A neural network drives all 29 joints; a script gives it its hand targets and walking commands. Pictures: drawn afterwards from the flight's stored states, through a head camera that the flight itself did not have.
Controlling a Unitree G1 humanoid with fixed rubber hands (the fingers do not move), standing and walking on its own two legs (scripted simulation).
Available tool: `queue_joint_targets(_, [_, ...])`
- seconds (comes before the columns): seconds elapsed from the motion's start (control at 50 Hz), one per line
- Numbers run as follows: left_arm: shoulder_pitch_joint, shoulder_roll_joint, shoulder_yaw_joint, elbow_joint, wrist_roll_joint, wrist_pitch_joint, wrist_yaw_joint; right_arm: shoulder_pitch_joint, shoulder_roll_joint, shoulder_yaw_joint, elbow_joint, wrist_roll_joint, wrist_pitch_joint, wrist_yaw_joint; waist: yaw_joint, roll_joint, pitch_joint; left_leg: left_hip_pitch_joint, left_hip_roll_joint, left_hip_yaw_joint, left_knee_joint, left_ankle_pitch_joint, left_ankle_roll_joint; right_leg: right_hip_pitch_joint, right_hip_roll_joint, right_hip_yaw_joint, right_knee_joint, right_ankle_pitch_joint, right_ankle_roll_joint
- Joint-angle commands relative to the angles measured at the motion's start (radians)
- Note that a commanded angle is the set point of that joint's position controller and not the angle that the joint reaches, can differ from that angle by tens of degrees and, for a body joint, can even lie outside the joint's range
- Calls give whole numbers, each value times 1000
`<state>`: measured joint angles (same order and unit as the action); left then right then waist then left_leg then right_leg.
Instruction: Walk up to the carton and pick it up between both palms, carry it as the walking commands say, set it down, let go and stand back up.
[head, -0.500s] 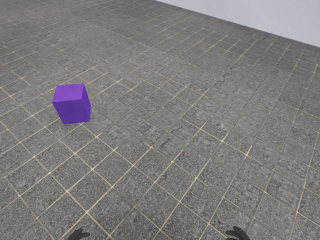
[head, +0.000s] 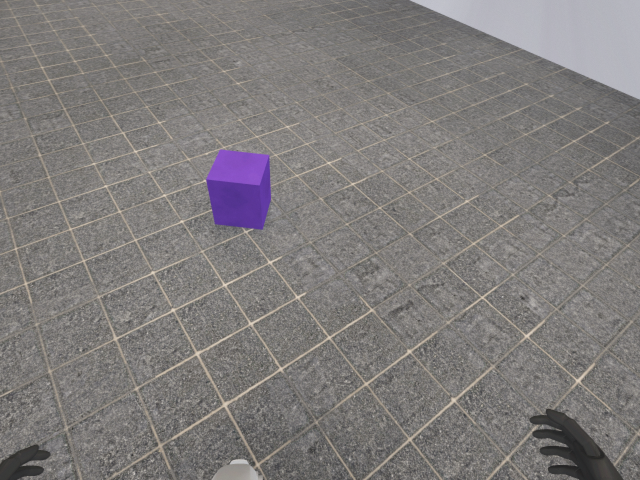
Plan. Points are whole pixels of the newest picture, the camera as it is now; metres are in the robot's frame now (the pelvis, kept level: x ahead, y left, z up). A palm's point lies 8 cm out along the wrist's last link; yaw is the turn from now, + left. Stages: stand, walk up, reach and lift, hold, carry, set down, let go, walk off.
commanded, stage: walk up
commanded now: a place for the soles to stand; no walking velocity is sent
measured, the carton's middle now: (241, 190) +1.31 +0.32 -0.63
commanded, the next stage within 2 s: none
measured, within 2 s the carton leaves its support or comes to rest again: neither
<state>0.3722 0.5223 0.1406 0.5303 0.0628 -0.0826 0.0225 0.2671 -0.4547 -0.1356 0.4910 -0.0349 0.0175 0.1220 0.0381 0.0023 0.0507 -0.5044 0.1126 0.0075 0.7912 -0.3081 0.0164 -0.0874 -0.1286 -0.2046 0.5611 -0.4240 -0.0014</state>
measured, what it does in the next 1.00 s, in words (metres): walks ahead: left foot, then right foot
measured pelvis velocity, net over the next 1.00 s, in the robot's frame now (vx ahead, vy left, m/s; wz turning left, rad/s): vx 0.41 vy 0.09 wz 0.26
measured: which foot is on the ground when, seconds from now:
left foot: up 0.00-0.02, down 0.04-0.42, up 0.44-0.80, down 0.82-1.00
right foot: down 0.00-0.04, up 0.06-0.40, down 0.42-0.82, up 0.84-1.00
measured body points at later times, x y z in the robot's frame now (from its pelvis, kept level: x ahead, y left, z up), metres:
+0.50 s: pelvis +0.21 +0.01 -0.02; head +0.21 +0.00 +0.43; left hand +0.33 +0.34 -0.04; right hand +0.33 -0.31 -0.09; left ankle +0.13 +0.15 -0.67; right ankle +0.31 -0.09 -0.72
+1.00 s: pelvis +0.41 +0.09 +0.00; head +0.41 +0.12 +0.45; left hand +0.42 +0.43 -0.08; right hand +0.63 -0.19 -0.03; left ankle +0.43 +0.20 -0.72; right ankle +0.46 -0.06 -0.66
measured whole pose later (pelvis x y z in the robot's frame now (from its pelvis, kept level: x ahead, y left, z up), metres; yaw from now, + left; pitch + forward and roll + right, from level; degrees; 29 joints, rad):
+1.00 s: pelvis +0.41 +0.09 +0.00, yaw +15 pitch -4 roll +0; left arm 0.40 0.49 0.05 0.49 0.01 0.00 -0.03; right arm 0.33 -0.48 -0.05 0.46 -0.02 -0.04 0.00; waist 0.02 -0.06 0.08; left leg -0.31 0.00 0.06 0.67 -0.29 0.05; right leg -0.48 -0.09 0.03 1.14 -0.43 0.00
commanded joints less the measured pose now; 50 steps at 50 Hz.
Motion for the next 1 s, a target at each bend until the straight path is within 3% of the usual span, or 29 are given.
queue_joint_targets(0.0, [-42,108,2,-100,-7,20,-20,69,-87,-10,-51,0,-20,-8,-74,-14,32,377,-104,140,-92,-12,21,-336,-130,0,-37,-222,-146])
queue_joint_targets(0.02, [9,67,-17,-109,-16,30,-30,193,-144,-27,-18,-1,-32,-29,-133,143,-47,558,-149,105,-122,-115,59,-410,-71,-44,297,-101,-116])
queue_joint_targets(0.04, [-15,14,-46,-175,-52,25,-47,250,-252,-43,-44,3,-41,-60,-189,387,-102,626,122,-489,-348,-370,193,-656,58,-50,683,-186,-36])
queue_joint_targets(0.06, [-131,57,-36,-242,-40,18,-49,221,-303,-45,-66,17,-45,-86,-198,211,-99,527,278,-837,-545,-541,298,-740,58,194,784,-209,-45])
queue_joint_targets(0.08, [-181,100,-23,-261,-50,19,-53,194,-310,-41,-60,25,-44,-104,-182,98,-64,481,282,-782,-544,-561,313,-757,14,262,825,-127,-46])
queue_joint_targets(0.1, [-115,124,-24,-231,-59,22,-53,163,-293,-31,-61,24,-47,-116,-134,77,-36,440,258,-680,-503,-509,293,-747,-23,245,797,-73,-41])
queue_joint_targets(0.14, [-34,129,-23,-178,-50,27,-54,102,-252,-5,-71,20,-62,-121,-80,113,-13,302,175,-483,-496,-347,239,-622,-50,243,628,-9,-24])
queue_joint_targets(0.18, [-20,102,-29,-163,-46,36,-63,86,-228,10,-65,11,-74,-115,-67,129,7,199,132,-367,-497,-249,233,-529,-29,212,503,4,-12])
queue_joint_targets(0.24, [-56,73,-36,-181,-41,41,-77,92,-225,15,-60,8,-82,-105,-70,144,44,142,102,-290,-498,-286,219,-471,-6,185,353,72,-13])
queue_joint_targets(0.32, [-104,55,-36,-190,-41,36,-81,97,-229,16,-50,12,-81,-96,-74,118,65,106,110,-266,-484,-298,199,-373,27,161,216,175,-30])
queue_joint_targets(0.38, [-31,70,-23,-152,-36,30,-67,108,-203,31,-35,16,-69,-89,-27,48,36,24,52,-192,-320,-281,135,-122,104,114,96,176,-42])
queue_joint_targets(0.4, [66,99,-9,-121,-35,22,-55,115,-166,45,-38,15,-67,-88,23,-31,-20,-62,1,-144,-117,-227,101,58,94,174,53,96,-60])
queue_joint_targets(0.42, [176,168,15,-115,-27,12,-37,121,-91,64,-71,32,-74,-88,87,-252,-132,-232,-109,-49,280,-271,40,243,-162,566,-100,-222,-129])
queue_joint_targets(0.44, [212,227,35,-127,-39,14,-18,93,-135,40,-108,32,-72,-103,94,-226,-97,-364,-181,-115,466,-317,27,172,-346,953,-297,-462,-226])
queue_joint_targets(0.46, [181,208,31,-136,-49,13,-7,60,-188,22,-112,28,-64,-113,71,-99,-35,-373,-130,-196,534,-247,27,111,-351,908,-304,-442,-255])
queue_joint_targets(0.48, [150,183,23,-140,-39,6,-2,75,-189,24,-99,22,-61,-110,44,-66,-7,-347,-95,-170,534,-190,14,58,-324,787,-276,-347,-254])
queue_joint_targets(0.54, [65,144,1,-130,-22,-7,-8,115,-162,23,-55,5,-49,-89,-9,-132,26,-207,-48,-126,394,-92,-19,-101,-230,496,-292,-101,-236])
queue_joint_targets(0.58, [71,147,0,-116,-18,-14,-13,90,-134,32,-53,8,-42,-75,-12,-149,48,-174,-46,-98,283,-43,-19,-122,-212,381,-291,61,-235])
queue_joint_targets(0.62, [65,149,-2,-115,-19,-13,-22,50,-111,41,-53,10,-40,-64,-10,-150,51,-107,-38,-42,151,24,-5,-140,-187,271,-284,123,-213])
queue_joint_targets(0.66, [62,152,-4,-118,-29,-7,-33,3,-104,40,-64,12,-38,-54,-5,-156,51,-10,-43,9,29,81,5,-167,-157,191,-281,102,-185])
queue_joint_targets(0.72, [67,179,-3,-119,-38,11,-37,-44,-112,32,-87,15,-32,-50,0,-157,68,101,-69,44,-86,131,14,-191,-172,160,-276,40,-171])
queue_joint_targets(0.78, [90,175,-13,-111,-45,36,-38,41,-141,14,-73,2,-38,-69,-49,-80,35,302,-128,74,-187,86,31,-206,-163,104,-74,105,-133])
queue_joint_targets(0.8, [116,140,-27,-115,-46,41,-40,142,-180,-3,-45,-4,-46,-84,-102,27,-46,477,-132,29,-193,15,53,-273,-117,56,175,150,-100])
queue_joint_targets(0.82, [129,79,-49,-154,-61,37,-44,238,-258,-24,-51,-7,-49,-109,-170,229,-174,656,96,-354,-265,-207,150,-469,-36,34,551,23,-38])
queue_joint_targets(0.84, [83,109,-38,-192,-50,44,-46,240,-324,-35,-77,15,-50,-128,-179,184,-177,605,283,-806,-495,-427,247,-623,82,190,691,-189,-19])
queue_joint_targets(0.86, [18,152,-23,-205,-59,54,-40,213,-330,-35,-80,26,-50,-139,-169,62,-98,548,312,-738,-498,-447,285,-674,47,294,770,-138,-23])
queue_joint_targets(0.88, [23,163,-29,-186,-69,58,-39,186,-306,-21,-80,24,-57,-143,-132,52,-39,478,277,-623,-470,-355,270,-677,29,298,768,-87,-21])
queue_joint_targets(0.92, [75,155,-33,-126,-63,64,-38,124,-259,-1,-89,20,-67,-137,-68,120,21,322,189,-397,-482,-197,216,-579,1,302,625,-22,-8])
queue_joint_targets(0.98, [75,127,-35,-90,-46,73,-55,126,-241,5,-93,6,-85,-129,-55,156,20,239,158,-279,-495,-62,229,-511,13,267,543,44,14])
